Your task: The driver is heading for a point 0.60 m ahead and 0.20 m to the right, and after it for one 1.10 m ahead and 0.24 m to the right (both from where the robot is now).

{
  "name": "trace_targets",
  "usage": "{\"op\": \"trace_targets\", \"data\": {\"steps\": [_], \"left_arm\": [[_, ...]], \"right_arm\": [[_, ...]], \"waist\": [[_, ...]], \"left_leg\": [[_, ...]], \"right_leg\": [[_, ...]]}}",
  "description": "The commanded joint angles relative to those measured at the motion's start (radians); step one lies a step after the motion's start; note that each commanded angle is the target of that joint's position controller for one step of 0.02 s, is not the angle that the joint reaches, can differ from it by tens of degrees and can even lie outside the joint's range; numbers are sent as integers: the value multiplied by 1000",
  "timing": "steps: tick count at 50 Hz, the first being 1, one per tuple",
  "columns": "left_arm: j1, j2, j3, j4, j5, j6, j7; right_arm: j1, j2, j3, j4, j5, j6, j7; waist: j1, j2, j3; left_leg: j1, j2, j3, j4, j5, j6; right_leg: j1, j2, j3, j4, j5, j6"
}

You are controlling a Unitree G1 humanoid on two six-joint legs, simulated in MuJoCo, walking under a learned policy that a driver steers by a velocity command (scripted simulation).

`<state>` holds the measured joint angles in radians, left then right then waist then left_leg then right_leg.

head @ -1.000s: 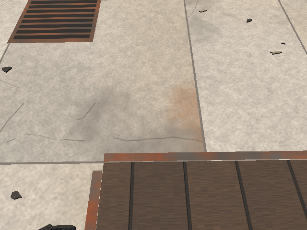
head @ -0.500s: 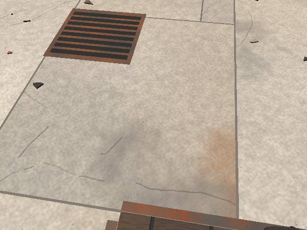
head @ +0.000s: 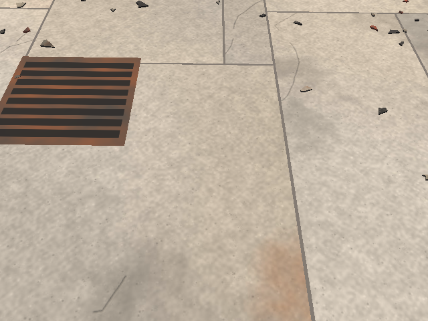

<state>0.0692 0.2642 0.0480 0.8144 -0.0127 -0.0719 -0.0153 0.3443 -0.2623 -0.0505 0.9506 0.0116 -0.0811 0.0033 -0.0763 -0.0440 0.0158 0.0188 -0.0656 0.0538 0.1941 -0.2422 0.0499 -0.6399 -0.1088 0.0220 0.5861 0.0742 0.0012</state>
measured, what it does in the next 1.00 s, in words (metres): walks ahead, turning right: right foot, then left foot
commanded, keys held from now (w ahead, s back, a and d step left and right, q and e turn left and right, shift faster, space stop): w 0.36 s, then w+e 0.46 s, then e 0.18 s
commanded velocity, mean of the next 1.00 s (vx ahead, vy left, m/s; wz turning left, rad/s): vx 0.47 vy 0.00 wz -0.25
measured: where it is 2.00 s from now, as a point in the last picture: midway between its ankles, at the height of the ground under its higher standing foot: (222, 253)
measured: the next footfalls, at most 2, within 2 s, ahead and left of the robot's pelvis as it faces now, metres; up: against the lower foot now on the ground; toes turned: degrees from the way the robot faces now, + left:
right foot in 0.12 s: +0.26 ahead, -0.14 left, +0.00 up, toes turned -2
left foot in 0.64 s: +0.55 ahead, +0.10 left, +0.00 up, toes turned -6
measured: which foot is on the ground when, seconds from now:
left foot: down 0.00-0.14, up 0.16-0.62, down 0.64-1.00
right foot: up 0.00-0.10, down 0.12-0.66, up 0.68-1.00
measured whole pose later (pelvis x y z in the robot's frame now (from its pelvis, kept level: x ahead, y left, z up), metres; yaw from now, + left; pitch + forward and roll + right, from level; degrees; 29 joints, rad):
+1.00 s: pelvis +0.54 -0.01 +0.00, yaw -17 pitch +1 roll +2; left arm 0.14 0.29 0.09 0.76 -0.01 -0.02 -0.02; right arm 0.24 -0.27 -0.07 0.94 -0.01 -0.07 -0.02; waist -0.06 -0.04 0.05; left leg -0.05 0.00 0.21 0.28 -0.24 0.01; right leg -0.65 -0.10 0.00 0.75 -0.03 -0.01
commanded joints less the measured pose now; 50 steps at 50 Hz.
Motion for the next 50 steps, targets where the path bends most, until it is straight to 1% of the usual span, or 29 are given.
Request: {"op": "trace_targets", "data": {"steps": [1, 4, 5, 6, 7, 8, 9, 10, 11, 12, 13, 15, 17, 20, 23, 26, 30, 31, 32, 33, 34, 35, 36, 37, 38, 41, 45, 47, 50], "left_arm": [[-133, 65, 8, -102, -5, -22, -18], [-56, 108, 24, -93, -4, -28, -27], [62, 137, 42, -58, -2, -28, -23], [233, 190, 66, -8, 5, -26, -14], [360, 284, 89, 14, 25, -21, -7], [382, 245, 77, 25, 7, -16, -10], [320, 183, 54, 16, -1, -16, -9], [248, 154, 45, -2, 4, -16, -6], [184, 133, 39, -8, 13, -18, -8], [144, 100, 29, -14, 21, -25, -11], [127, 91, 26, -12, 25, -27, -13], [136, 106, 30, 1, 17, -37, -14], [161, 132, 38, 18, 17, -39, -5], [214, 142, 40, 42, 8, -31, 9], [270, 158, 45, 66, -2, -22, 20], [321, 159, 48, 89, -11, -10, 26], [305, 177, 62, 90, -13, 10, 36], [292, 167, 59, 84, -11, 14, 37], [288, 123, 43, 69, -1, 15, 34], [355, 34, 19, 35, 6, 6, 32], [398, 19, 10, 23, -13, -8, 31], [346, 126, 38, 25, -33, -12, 31], [281, 143, 45, 9, -37, -10, 33], [255, 131, 47, 5, -29, -4, 36], [253, 118, 54, 4, -21, 6, 36], [250, 64, 51, -17, -20, 40, 29], [187, 52, 49, -64, -2, 48, 22], [120, 35, 40, -89, 2, 45, 5], [60, 53, 44, -130, 4, 54, -21]], "right_arm": [[45, -175, -40, -12, 7, 7, -10], [17, -196, -49, -10, 8, 23, -16], [-6, -192, -46, -15, 8, 29, -17], [-4, -163, -33, -27, 0, 31, -18], [88, -70, -4, -52, -11, 17, -12], [103, -47, 7, -35, -5, -7, -5], [27, -147, -19, -53, 22, -26, 4], [-52, -158, -20, -75, 35, -37, 6], [-92, -145, -21, -80, 26, -38, 1], [-92, -142, -29, -76, 13, -28, -4], [-68, -121, -28, -67, 9, -15, -4], [-54, -84, -23, -62, 3, 7, -8], [-115, -84, -24, -85, -5, 14, -12], [-226, -74, -22, -122, -15, 6, -8], [-337, -57, -14, -151, -8, -6, 1], [-416, -64, -10, -177, 1, -18, 15], [-360, -124, -28, -175, 5, -38, 25], [-264, -150, -43, -147, 3, -41, 20], [-107, -201, -65, -111, -9, -45, 12], [27, -294, -89, -95, -26, -41, 3], [54, -269, -82, -85, -18, -30, 8], [-7, -180, -55, -99, -12, -29, 8], [-68, -136, -43, -111, -10, -27, 6], [-130, -109, -35, -110, -14, -27, 7], [-170, -85, -28, -110, -20, -30, 7], [-199, -96, -36, -96, -26, -39, 4], [-217, -140, -50, -86, -30, -30, -17], [-216, -156, -53, -89, -24, -16, -30], [-183, -184, -60, -81, -4, 7, -40]], "waist": [[-2, 98, 66], [62, 127, 12], [129, 124, -59], [194, 93, -181], [181, -94, -337], [182, -227, -415], [187, -147, -288], [169, -89, -172], [137, -21, -89], [104, -23, -54], [79, -37, -45], [59, -34, -31], [64, -14, -2], [93, -3, 23], [127, -3, 41], [148, -13, 53], [88, -53, 19], [37, -50, -32], [-29, -19, -157], [-33, 175, -325], [-18, 381, -407], [-22, 261, -272], [-10, 200, -165], [19, 152, -92], [47, 168, -51], [81, 159, -7], [96, 119, 20], [72, 115, 15], [53, 118, -9]], "left_leg": [[22, 312, -126, -18, 315, 141], [83, 328, -123, 100, 560, 111], [61, 292, -90, 238, 704, 91], [-59, 237, -52, 454, 653, 61], [-436, 105, 0, 836, 293, -5], [-646, 1, -105, 1048, -323, -25], [-752, 70, -172, 1135, -311, -6], [-768, 122, -143, 1115, -226, 8], [-740, 165, -121, 1045, -144, 6], [-683, 197, -127, 981, -91, 4], [-630, 208, -128, 954, -59, -2], [-607, 218, -118, 897, -24, -20], [-665, 224, -114, 799, 62, -42], [-684, 207, -102, 602, 232, -61], [-628, 159, -79, 426, 338, -73], [-608, 135, -89, 337, 332, -74], [-473, 115, -101, 267, 212, -41], [-336, 101, -82, 241, 187, -19], [-87, 160, -125, 279, 191, 24], [298, 396, -428, 282, 117, 129], [393, 506, -761, 139, -75, 210], [281, 470, -672, 107, -182, 169], [150, 438, -527, 89, -161, 131], [19, 398, -424, 53, -85, 115], [-70, 367, -340, 20, -22, 104], [-178, 347, -188, -53, 107, 119], [-195, 317, 21, -21, 522, 121], [-201, 295, 97, -1, 573, 109], [-107, 325, 115, 56, 602, 98]], "right_leg": [[-23, 22, -9, -63, -33, -24], [111, 65, -38, -92, -146, -68], [278, 97, -70, -117, -134, -93], [550, 60, -32, -85, -103, -132], [948, -189, 357, -92, -197, -266], [1056, -294, 702, -253, -320, -348], [966, -262, 613, -280, -405, -301], [823, -224, 471, -300, -369, -264], [676, -183, 371, -338, -296, -245], [581, -149, 302, -369, -223, -227], [521, -131, 263, -399, -189, -225], [465, -121, 202, -443, -124, -241], [465, -117, 159, -471, -86, -248], [479, -83, 107, -480, -57, -226], [483, -61, 85, -469, -83, -206], [543, -87, 119, -421, -102, -203], [604, -127, 189, -302, -49, -169], [587, -92, 172, -206, 40, -148], [493, -29, 131, 5, 18, -117], [169, 108, 34, 372, -270, -50], [-44, 155, 69, 593, -686, -32], [-123, 91, 123, 693, -640, -40], [-138, 46, 95, 696, -553, -46], [-101, 12, 83, 657, -479, -43], [-59, -19, 89, 610, -425, -42], [-6, -48, 74, 560, -345, -30], [12, -24, 30, 340, -184, 2], [76, -1, -25, 202, -77, 0], [105, 23, -52, 94, -65, -15]]}}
